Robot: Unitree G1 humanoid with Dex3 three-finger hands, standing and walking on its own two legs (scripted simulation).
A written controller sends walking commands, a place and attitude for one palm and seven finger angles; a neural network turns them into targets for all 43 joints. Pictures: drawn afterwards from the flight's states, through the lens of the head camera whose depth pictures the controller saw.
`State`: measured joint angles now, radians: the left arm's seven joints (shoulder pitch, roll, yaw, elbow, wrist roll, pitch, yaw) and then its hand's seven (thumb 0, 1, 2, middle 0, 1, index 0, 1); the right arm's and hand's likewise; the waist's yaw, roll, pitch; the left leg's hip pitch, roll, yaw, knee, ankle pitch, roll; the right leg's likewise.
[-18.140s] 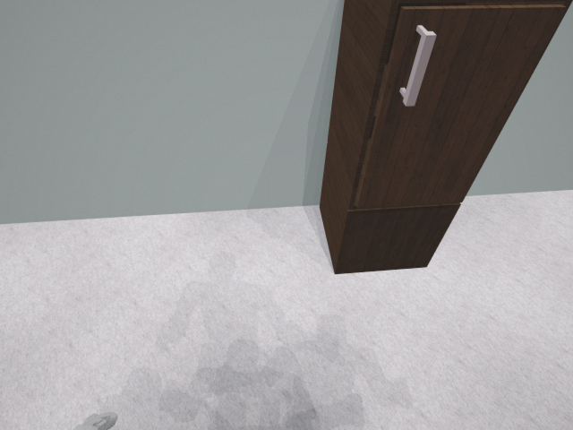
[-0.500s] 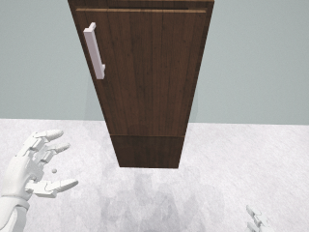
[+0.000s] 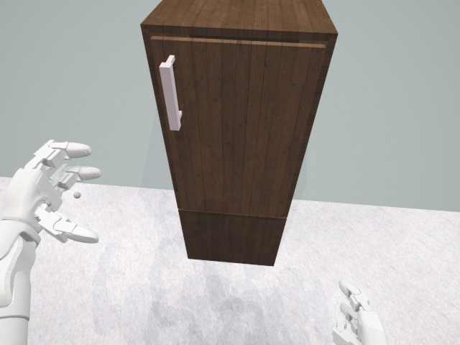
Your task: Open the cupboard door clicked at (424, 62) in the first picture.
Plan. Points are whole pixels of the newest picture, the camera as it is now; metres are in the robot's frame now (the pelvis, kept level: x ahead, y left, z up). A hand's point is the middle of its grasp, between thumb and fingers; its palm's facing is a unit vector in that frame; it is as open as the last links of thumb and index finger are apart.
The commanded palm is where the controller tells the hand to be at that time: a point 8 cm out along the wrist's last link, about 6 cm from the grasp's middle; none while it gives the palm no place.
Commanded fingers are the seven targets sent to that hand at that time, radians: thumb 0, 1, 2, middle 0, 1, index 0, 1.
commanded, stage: raise the hand with hooked fingers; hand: left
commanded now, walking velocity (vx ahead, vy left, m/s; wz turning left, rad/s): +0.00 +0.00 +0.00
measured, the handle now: (173, 94) +0.59 +0.20 +0.15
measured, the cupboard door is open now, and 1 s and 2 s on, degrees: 0 0 0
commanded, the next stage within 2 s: move the hooked fingers beside the handle in 0.60 s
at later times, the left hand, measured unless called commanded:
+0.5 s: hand (97, 173) +0.31 +0.25 +0.17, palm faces +0.08 -1.00 -0.05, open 14.0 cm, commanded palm +0.27 +0.29 +0.17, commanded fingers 0.00 -0.50 0.30 -0.30 -1.20 -0.30 -1.20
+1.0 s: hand (104, 162) +0.34 +0.25 +0.16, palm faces +0.07 -1.00 -0.02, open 14.0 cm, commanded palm +0.32 +0.30 +0.16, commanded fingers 0.00 -0.50 0.30 -0.30 -1.20 -0.30 -1.20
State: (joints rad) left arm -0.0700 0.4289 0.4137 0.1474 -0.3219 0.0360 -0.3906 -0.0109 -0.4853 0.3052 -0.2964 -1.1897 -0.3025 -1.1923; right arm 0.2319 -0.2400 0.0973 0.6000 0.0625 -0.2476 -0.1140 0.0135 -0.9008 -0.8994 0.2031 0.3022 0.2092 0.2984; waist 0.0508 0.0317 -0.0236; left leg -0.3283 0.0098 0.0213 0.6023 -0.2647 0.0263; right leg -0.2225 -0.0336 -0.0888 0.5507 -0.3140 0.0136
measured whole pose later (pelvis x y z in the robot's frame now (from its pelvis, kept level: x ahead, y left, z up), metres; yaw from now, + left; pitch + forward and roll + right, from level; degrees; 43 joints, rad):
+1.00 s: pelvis +0.00 -0.03 +0.00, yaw +0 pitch +0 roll -1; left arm -0.34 0.51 0.44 0.49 -0.29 0.07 -0.43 -0.01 -0.50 0.30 -0.30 -1.20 -0.30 -1.20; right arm 0.24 -0.28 0.07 0.62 0.09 -0.19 -0.14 0.01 -0.90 -0.90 0.20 0.30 0.21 0.30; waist 0.01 0.04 -0.02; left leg -0.33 0.04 0.01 0.57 -0.25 -0.01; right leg -0.23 0.00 -0.09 0.54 -0.31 -0.02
